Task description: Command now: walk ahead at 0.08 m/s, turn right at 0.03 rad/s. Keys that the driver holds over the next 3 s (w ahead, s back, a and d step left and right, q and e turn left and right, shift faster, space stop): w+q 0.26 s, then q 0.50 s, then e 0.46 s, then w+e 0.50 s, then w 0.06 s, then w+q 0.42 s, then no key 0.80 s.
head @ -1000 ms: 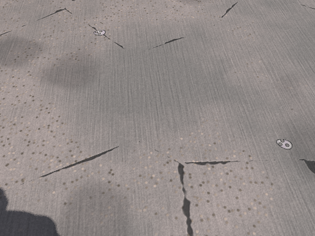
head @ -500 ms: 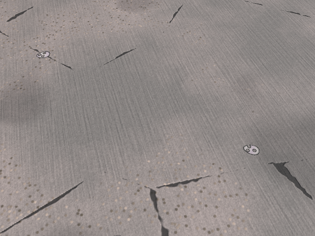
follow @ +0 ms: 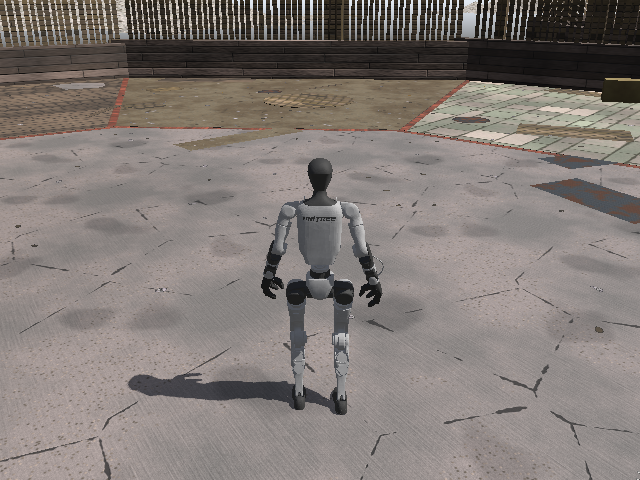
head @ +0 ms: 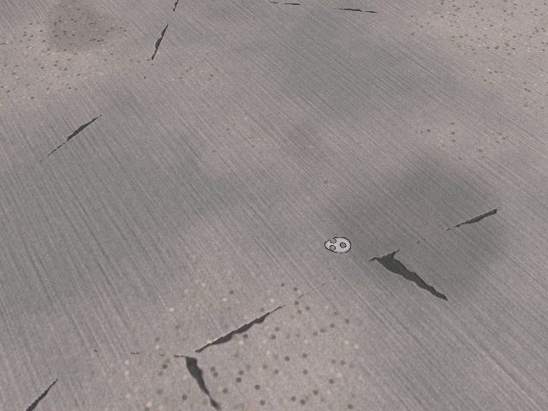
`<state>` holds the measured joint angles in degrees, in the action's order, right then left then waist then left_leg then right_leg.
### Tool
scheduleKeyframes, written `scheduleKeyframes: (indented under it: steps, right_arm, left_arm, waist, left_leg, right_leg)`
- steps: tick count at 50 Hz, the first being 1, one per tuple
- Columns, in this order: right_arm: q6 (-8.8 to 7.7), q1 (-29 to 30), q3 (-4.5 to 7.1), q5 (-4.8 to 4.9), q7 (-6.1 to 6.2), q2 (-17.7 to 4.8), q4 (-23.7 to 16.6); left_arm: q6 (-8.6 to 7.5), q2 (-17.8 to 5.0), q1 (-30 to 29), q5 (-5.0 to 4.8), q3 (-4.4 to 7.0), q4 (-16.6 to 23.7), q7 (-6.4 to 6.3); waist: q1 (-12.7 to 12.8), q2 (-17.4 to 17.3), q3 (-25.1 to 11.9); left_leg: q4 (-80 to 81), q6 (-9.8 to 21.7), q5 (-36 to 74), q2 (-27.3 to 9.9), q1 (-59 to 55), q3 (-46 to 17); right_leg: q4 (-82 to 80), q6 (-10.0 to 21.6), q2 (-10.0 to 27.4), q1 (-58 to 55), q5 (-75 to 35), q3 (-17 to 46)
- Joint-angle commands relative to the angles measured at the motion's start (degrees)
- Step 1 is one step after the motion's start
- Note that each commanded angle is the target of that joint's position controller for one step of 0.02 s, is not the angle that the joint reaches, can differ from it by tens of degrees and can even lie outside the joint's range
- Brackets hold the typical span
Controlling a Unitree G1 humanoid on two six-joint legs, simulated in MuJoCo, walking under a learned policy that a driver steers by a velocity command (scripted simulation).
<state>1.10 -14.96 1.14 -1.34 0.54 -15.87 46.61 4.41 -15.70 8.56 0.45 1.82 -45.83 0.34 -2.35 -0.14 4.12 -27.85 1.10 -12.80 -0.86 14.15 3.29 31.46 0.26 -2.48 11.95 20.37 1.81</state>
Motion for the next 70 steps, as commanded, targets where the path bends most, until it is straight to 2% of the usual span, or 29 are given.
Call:
scheduleKeyframes:
  steps: [1,2,3,5,7,13,20,22,24,25,26,27,29,31,32,33,38,46,48,51,53,54,56,58,61,63,66,69,70]
  right_arm:
    - [-0.55,-2.2,0.43,0.19,-0.87,-3.5,-1.9]
    - [-0.7,-1.5,-0.04,0.91,-0.66,-1.9,-3.2]
    - [-0.06,3.8,1.3,0.12,-0.26,-7.2,-3.7]
    - [0.23,1.1,2.85,0.95,-1.24,-8.7,-2.0]
    - [-0.27,-1.6,3.29,-0.25,-2.02,-7.7,-0.2]
    - [-0.76,4.1,3.28,-0.59,-3.25,-4.4,-1.7]
    - [-0.42,7.9,2.47,-0.28,-4.39,-2.4,-5.4]
    - [-0.43,6.3,2.89,-0.28,-4.15,-3.4,-5.8]
    - [-1.44,-3.3,3.99,-1.38,-3.1,-5.0,-3.1]
    - [-2.13,-8.8,5.46,-1.87,-2.13,-10.3,-2.7]
    - [-1.92,-8.5,7.04,-0.24,-1.81,-18.7,-4.7]
    - [-1.32,-9.2,7.0,2.45,-1.81,-16.0,-3.9]
    - [-0.62,-1.4,5.03,1.4,-1.1,-9.6,-4.8]
    - [-0.29,3.7,4.04,1.23,-0.82,-6.2,-5.9]
    - [-0.65,2.8,4.27,1.05,-0.87,-7.7,-6.1]
    - [-1.04,1.8,4.46,1.09,-1.07,-7.9,-5.7]
    - [-0.65,0.1,4.92,0.9,-0.55,-9.0,-5.5]
    - [-1.29,0.2,1.72,-0.71,0.5,-3.3,-2.9]
    - [-1.18,0.3,1.71,-0.9,0.82,-4.8,-2.0]
    - [-0.58,1.3,2.19,0.26,1.77,-7.2,-1.2]
    - [-0.9,0.4,2.31,0.45,2.11,-6.9,-1.6]
    - [-1.08,-1.1,2.2,0.79,1.95,-5.2,-2.8]
    - [-0.15,3.0,2.22,0.41,2.48,-4.8,-2.5]
    - [0.44,5.2,2.61,0.74,1.94,-4.6,-3.1]
    - [0.63,5.1,2.43,0.69,1.5,-3.9,-3.4]
    - [0.25,6.7,2.11,0.34,0.91,-3.8,-4.2]
    - [-0.56,9.2,1.81,0.43,0.15,-3.9,-5.9]
    - [-2.02,-0.6,1.9,0.84,1.29,-3.7,-3.1]
    - [-2.58,-5.6,2.95,0.42,2.22,-8.1,-1.8]
  left_arm:
    - [-2.1,-5.6,8.3,1.74,0.3,-0.8,-1.29]
    - [-2.1,-13.4,8.1,1.28,2.31,-0.8,-1.45]
    - [-2.37,-14.2,9.6,2.13,3.19,-1.9,-1.43]
    - [-3.47,-8.6,4.3,1.82,1.39,-1.4,-1.72]
    - [-5.11,-6.6,3.9,0.89,0.96,-1.5,-2.24]
    - [-8.05,-6.4,9.9,0.88,1.52,-3.8,-2.0]
    - [-7.82,-8.0,9.8,0.98,2.12,-4.5,-1.58]
    - [-7.26,-9.2,9.3,0.65,2.62,-4.3,-1.61]
    - [-6.82,-9.1,8.7,0.09,2.64,-3.9,-1.7]
    - [-6.81,-7.2,11.1,0.43,2.01,-2.8,-1.56]
    - [-6.38,-1.7,13.3,0.28,0.62,0.8,-1.15]
    - [-5.35,-6.1,9.6,1.69,1.48,0.1,-1.36]
    - [-5.39,-5.3,6.7,0.73,1.33,0.2,-1.29]
    - [-4.49,-5.7,8.0,1.95,1.5,-0.8,-1.23]
    - [-3.8,-5.2,10.4,1.87,1.48,-0.8,-1.15]
    - [-3.42,-5.3,10.4,1.74,1.48,-0.7,-1.29]
    - [-2.31,-5.3,4.5,1.56,1.81,1.4,-1.57]
    - [-1.95,-2.4,3.6,0.43,0.79,-0.9,-1.48]
    - [-2.01,-3.3,3.4,0.01,0.88,-1.2,-1.61]
    - [-2.85,-3.6,5.2,-0.17,0.84,-1.6,-1.8]
    - [-3.97,-6.9,6.1,0.6,1.31,-1.5,-2.16]
    - [-4.19,-11.7,5.5,0.43,2.41,-1.1,-2.0]
    - [-4.31,-8.9,7.0,0.06,2.28,-1.2,-1.01]
    - [-3.9,-9.3,7.6,0.4,2.89,-1.8,-1.49]
    - [-2.81,-9.1,5.3,-0.03,3.71,-1.2,-1.84]
    - [-2.32,-9.1,7.7,-0.06,4.25,-1.7,-1.58]
    - [-1.96,-10.3,7.2,0.82,5.22,-1.3,-0.71]
    - [-2.05,-10.0,0.3,0.53,5.65,1.0,-0.15]
    - [-2.68,-7.3,-0.6,0.25,5.15,2.3,-0.34]
  waist:
    - [2.9,2.4,-8.1]
    - [3.5,13.7,-5.1]
    - [7.3,12.0,-0.4]
    - [3.1,9.2,4.6]
    - [2.0,8.5,3.6]
    - [4.7,5.7,2.6]
    - [4.2,7.9,1.2]
    - [3.4,7.8,-0.8]
    - [-1.2,2.6,-7.5]
    - [-3.2,-5.9,-12.5]
    - [-0.3,-17.1,-18.4]
    - [-2.5,-6.3,-18.9]
    - [0.7,-2.5,-6.3]
    - [3.4,-2.7,-5.5]
    - [3.9,-5.7,-7.4]
    - [3.9,-4.8,-8.0]
    - [2.0,-4.2,-7.3]
    - [0.9,-4.7,-6.4]
    - [0.8,-5.3,-5.1]
    - [2.9,-3.6,-4.2]
    - [2.1,1.0,-5.5]
    - [-0.5,8.2,-6.0]
    - [3.5,10.6,-4.4]
    - [3.5,7.2,-3.3]
    - [2.4,6.4,-4.8]
    - [4.1,7.5,-7.1]
    - [4.8,9.6,-4.8]
    - [-2.2,6.6,-4.0]
    - [-4.2,-0.5,-4.6]
  left_leg:
    - [0.1,2.8,-1.9,-6.0,8.9,-8.4]
    - [-6.3,1.2,-15.5,2.8,14.9,-0.8]
    - [-17.2,1.4,-17.7,1.1,16.0,-4.3]
    - [-24.5,1.9,-12.1,1.5,19.3,-8.2]
    - [-27.9,1.6,-7.4,1.3,20.7,-7.5]
    - [-27.0,-1.4,-1.6,-1.1,27.9,-5.9]
    - [-12.3,0.4,-1.2,-0.5,13.7,1.3]
    - [-9.0,2.2,-2.3,1.3,9.4,2.6]
    - [-0.4,4.5,3.9,5.0,-3.5,2.7]
    - [3.9,7.3,10.7,-5.3,-14.7,-10.9]
    - [7.5,17.4,27.4,-22.7,-23.2,-38.9]
    - [7.8,19.0,24.6,-20.8,-20.1,-35.9]
    - [9.6,15.5,22.3,-14.5,-8.2,-24.7]
    - [11.2,10.5,21.6,-7.8,-3.4,-18.3]
    - [10.6,12.0,27.1,-9.2,-2.6,-18.7]
    - [10.2,12.6,30.2,-9.1,-2.9,-18.9]
    - [11.3,11.7,18.1,-7.4,-4.3,-22.3]
    - [13.4,10.0,11.6,-7.7,-2.1,-18.9]
    - [12.2,10.2,11.6,-8.4,-1.9,-19.1]
    - [7.1,9.5,18.4,-9.2,-3.6,-18.9]
    - [1.1,6.0,17.0,-6.2,-2.0,-16.1]
    - [-4.2,3.6,7.7,0.8,2.5,-9.4]
    - [-14.1,1.2,-14.6,6.0,7.7,-4.5]
    - [-25.3,-0.2,-18.1,5.4,12.4,-6.0]
    - [-24.0,-2.6,-14.5,4.4,13.4,-5.8]
    - [-19.8,-3.1,-14.7,4.5,12.7,-4.5]
    - [-10.9,-2.2,-15.7,5.0,8.6,-4.5]
    - [8.2,0.1,-5.0,5.6,-12.0,-3.8]
    - [12.3,1.5,-9.9,-1.6,-23.0,-10.9]
  right_leg:
    - [-20.7,3.1,9.9,-19.6,-3.0,10.6]
    - [-22.7,8.9,20.1,-13.9,8.7,21.1]
    - [-25.8,12.8,22.2,-6.6,20.3,24.0]
    - [-28.7,10.4,18.0,-4.8,19.1,18.6]
    - [-28.2,8.7,15.5,-8.5,10.7,12.2]
    - [-27.6,10.7,17.9,-14.4,1.5,6.0]
    - [-15.0,8.5,17.1,-8.1,-35.4,-6.5]
    - [-8.4,7.1,17.2,-8.5,-42.8,-7.4]
    - [10.0,3.9,13.8,-5.7,-41.9,-11.0]
    - [26.1,0.9,10.9,5.0,-21.5,-12.4]
    - [41.2,-1.4,-0.2,20.6,18.3,-9.2]
    - [44.3,-0.7,3.0,20.5,15.7,0.1]
    - [40.0,-0.1,6.1,21.9,6.5,0.2]
    - [35.3,-0.2,6.7,17.8,0.1,-0.2]
    - [35.3,-0.7,5.5,15.9,0.1,-0.6]
    - [34.6,-1.3,5.5,15.8,0.0,-0.2]
    - [28.0,-2.9,4.6,20.4,-2.3,1.0]
    - [11.7,-1.3,4.2,8.3,-1.7,0.0]
    - [7.6,-0.4,2.6,5.2,0.3,-0.6]
    - [-4.8,1.4,1.3,1.2,-3.9,-0.9]
    - [-10.6,3.4,6.9,-3.5,-16.2,8.2]
    - [-9.5,7.7,14.5,-5.5,-32.4,17.8]
    - [-12.2,15.7,21.0,-4.5,-41.9,25.7]
    - [-12.6,16.1,17.9,-5.2,-40.6,23.0]
    - [-10.9,12.3,11.8,-7.1,-38.1,18.2]
    - [-12.9,12.4,10.2,-8.0,-18.4,20.2]
    - [-16.5,13.0,9.5,-2.9,6.7,25.8]
    - [-11.9,8.5,4.4,11.2,11.4,24.0]
    - [-2.9,4.9,-0.1,22.1,15.7,18.5]
